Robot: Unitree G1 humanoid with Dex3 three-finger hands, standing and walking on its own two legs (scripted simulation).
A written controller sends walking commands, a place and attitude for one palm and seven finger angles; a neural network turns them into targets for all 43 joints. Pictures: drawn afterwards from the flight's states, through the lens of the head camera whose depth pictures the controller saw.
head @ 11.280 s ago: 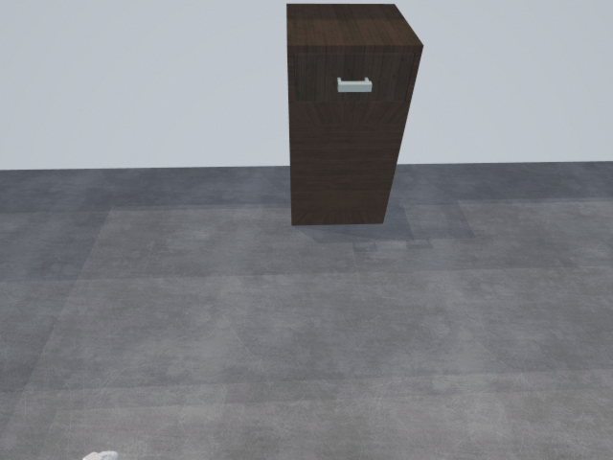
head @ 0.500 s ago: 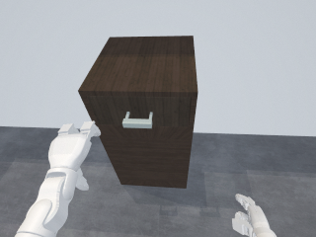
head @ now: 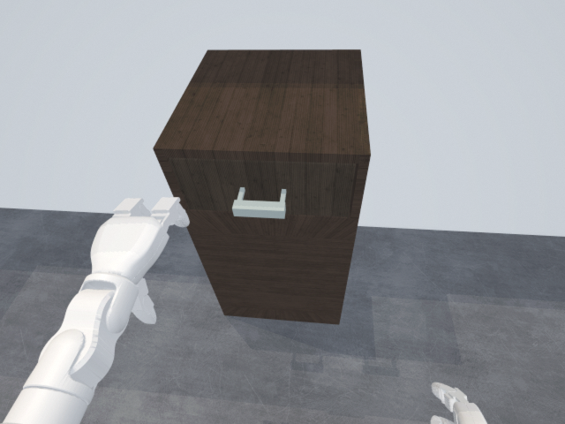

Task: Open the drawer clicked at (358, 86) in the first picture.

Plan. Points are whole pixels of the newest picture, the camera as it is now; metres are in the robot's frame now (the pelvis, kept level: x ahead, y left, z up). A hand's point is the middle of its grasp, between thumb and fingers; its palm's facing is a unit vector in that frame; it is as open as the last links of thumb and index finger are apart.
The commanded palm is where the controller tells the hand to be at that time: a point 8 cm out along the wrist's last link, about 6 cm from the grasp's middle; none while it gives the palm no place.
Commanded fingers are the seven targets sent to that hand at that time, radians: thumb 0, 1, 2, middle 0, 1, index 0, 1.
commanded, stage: raise the hand with hooked fingers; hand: left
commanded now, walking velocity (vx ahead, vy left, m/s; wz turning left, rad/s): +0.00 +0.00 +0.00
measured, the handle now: (261, 201) +0.55 +0.13 -0.06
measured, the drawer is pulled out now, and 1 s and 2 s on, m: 0.00 0.00 0.00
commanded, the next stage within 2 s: move the hooked fingers above the handle in 0.06 s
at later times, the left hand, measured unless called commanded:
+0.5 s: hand (182, 242) +0.35 +0.20 +0.06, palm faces +0.05 -0.07 -1.00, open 13.8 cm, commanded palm +0.33 +0.21 +0.11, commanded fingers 0.00 -0.50 0.30 -0.30 -1.20 -0.30 -1.20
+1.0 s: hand (218, 221) +0.42 +0.17 +0.03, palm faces +0.00 -0.03 -1.00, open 13.8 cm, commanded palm +0.39 +0.17 +0.08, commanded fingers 0.00 -0.50 0.30 -0.30 -1.20 -0.30 -1.20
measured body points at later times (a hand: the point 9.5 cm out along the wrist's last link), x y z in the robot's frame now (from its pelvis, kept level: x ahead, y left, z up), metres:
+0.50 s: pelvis -0.01 +0.00 +0.00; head +0.01 -0.02 +0.44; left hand +0.34 +0.20 +0.11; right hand +0.16 -0.22 -0.12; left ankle +0.00 +0.07 -0.73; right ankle -0.02 -0.10 -0.73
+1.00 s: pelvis +0.01 -0.02 -0.01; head +0.05 -0.04 +0.44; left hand +0.41 +0.17 +0.08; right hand +0.10 -0.28 -0.14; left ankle +0.00 +0.07 -0.73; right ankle -0.02 -0.10 -0.73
